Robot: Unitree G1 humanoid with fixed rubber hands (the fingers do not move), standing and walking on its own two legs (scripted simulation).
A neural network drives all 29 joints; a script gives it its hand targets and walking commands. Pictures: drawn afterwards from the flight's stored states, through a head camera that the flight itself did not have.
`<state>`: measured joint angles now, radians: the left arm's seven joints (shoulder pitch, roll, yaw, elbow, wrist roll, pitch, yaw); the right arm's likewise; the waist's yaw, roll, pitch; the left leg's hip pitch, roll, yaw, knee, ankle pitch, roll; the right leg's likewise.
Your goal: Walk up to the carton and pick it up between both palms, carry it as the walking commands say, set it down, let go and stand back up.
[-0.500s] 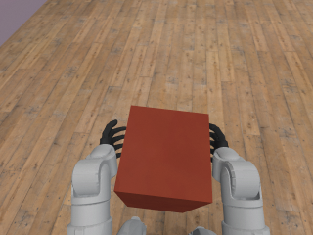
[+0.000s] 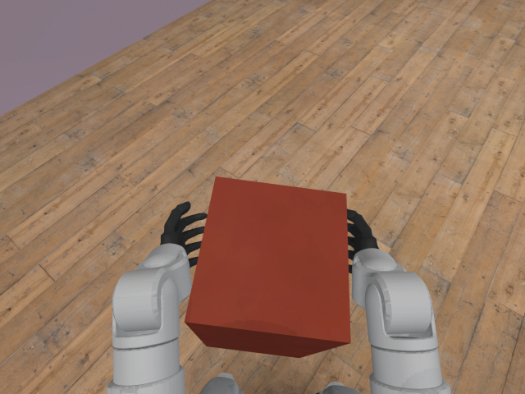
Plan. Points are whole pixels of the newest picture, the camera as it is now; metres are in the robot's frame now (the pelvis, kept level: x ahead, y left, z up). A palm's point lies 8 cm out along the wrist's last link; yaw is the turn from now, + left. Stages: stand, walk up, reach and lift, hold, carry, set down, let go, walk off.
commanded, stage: carry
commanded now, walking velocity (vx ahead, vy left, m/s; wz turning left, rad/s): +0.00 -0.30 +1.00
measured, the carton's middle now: (264, 282) +0.28 +0.03 -0.01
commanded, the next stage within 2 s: none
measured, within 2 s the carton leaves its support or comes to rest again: neither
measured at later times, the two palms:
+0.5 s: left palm (160, 371) +0.15 +0.14 +0.07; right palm (347, 269) +0.28 -0.09 +0.05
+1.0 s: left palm out of the picture +0.06 +0.04 +0.08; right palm (354, 270) +0.28 -0.10 +0.06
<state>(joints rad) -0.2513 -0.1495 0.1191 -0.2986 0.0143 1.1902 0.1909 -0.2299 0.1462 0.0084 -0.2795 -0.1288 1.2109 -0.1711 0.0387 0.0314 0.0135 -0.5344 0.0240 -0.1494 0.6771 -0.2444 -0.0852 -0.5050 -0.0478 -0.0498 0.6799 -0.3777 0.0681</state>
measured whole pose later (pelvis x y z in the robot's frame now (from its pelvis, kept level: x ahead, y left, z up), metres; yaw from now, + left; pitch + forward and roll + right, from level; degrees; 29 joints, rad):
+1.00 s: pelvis +0.02 -0.28 +0.00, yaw +60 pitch +5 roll +1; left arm -0.28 -0.16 0.10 -0.28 0.03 1.17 0.18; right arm -0.25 0.15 -0.03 -0.31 -0.13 1.23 -0.18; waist 0.02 0.05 0.04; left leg -0.60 0.06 -0.02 0.85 -0.47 -0.07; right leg -0.49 -0.08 -0.22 0.66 -0.25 -0.08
